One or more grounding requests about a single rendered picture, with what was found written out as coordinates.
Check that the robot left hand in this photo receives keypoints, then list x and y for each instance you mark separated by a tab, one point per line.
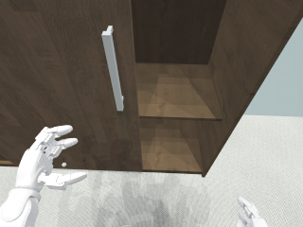
34	161

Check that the robot right hand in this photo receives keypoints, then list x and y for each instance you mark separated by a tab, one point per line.
251	217

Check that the handle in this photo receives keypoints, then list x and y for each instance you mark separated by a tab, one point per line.
108	43

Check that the left robot forearm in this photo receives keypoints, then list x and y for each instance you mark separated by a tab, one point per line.
21	208

